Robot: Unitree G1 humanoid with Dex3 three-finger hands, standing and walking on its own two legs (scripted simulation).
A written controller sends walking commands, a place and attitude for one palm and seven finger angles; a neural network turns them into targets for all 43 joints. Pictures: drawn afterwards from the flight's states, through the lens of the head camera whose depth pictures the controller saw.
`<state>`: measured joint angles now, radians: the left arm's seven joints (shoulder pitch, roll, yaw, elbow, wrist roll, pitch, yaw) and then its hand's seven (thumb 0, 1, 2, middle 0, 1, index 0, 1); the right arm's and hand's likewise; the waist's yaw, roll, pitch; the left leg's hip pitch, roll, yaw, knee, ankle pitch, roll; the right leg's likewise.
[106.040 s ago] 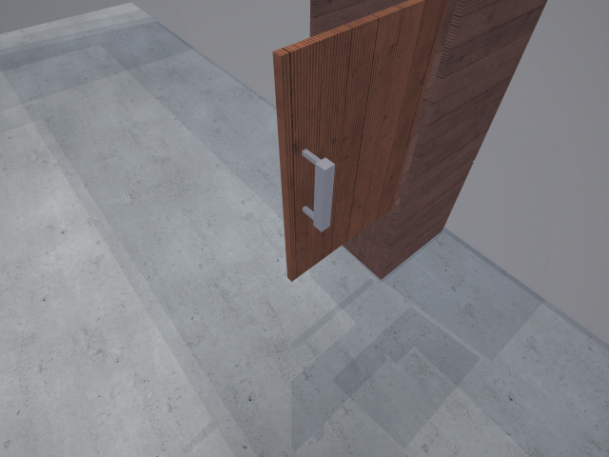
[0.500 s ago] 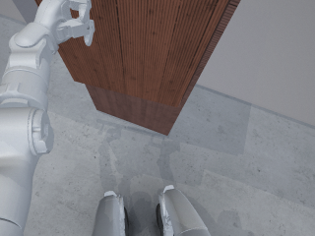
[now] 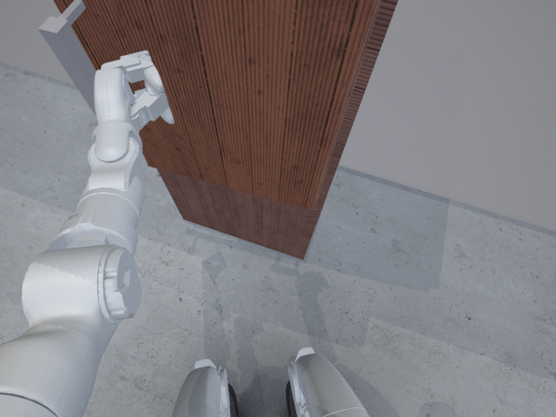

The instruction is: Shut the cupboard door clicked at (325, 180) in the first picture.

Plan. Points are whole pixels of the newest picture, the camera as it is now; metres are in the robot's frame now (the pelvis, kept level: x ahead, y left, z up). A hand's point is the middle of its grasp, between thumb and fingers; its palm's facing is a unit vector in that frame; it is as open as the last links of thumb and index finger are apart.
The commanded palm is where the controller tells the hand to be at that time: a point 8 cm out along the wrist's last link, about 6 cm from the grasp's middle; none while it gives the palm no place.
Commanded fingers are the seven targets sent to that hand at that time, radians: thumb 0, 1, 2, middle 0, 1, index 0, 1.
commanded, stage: pull the fist back off the door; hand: left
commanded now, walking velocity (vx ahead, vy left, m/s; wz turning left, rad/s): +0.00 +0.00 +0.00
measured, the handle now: (94, 67) +0.63 +0.19 +0.08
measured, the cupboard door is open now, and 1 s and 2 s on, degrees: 3 3 3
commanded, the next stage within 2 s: draw the hand back to the body in 0.38 s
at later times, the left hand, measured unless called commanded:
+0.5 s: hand (173, 132) +0.49 +0.08 +0.08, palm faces -0.02 -1.00 -0.06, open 3.1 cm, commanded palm +0.46 +0.13 +0.09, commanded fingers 0.00 0.90 0.90 -1.30 -1.50 -1.30 -1.50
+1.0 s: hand (71, 193) +0.37 +0.15 +0.16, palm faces -0.02 -1.00 -0.05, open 3.1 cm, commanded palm +0.33 +0.21 +0.17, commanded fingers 0.00 0.90 0.90 -1.13 -1.32 -1.13 -1.32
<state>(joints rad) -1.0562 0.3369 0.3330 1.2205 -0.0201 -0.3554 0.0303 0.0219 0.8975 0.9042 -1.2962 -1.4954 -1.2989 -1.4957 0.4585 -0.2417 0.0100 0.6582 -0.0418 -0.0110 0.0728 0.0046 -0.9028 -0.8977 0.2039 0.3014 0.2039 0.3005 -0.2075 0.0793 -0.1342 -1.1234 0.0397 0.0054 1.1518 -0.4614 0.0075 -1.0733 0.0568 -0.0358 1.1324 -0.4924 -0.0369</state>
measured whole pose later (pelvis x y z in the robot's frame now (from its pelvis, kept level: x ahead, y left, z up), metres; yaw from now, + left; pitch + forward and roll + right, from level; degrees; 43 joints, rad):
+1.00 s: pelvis +0.02 +0.00 +0.06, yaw +2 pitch +8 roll -1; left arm -0.23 0.22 0.09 0.40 -0.19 -0.27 -0.12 0.02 0.90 0.90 -1.28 -1.48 -1.28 -1.48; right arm 0.27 -0.28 -0.01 0.58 0.07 0.00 -0.02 0.01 -0.90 -0.90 0.20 0.30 0.20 0.30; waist -0.03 0.04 -0.10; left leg -0.57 0.01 0.01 0.82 -0.38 0.01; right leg -0.52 0.03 -0.03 0.81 -0.42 -0.03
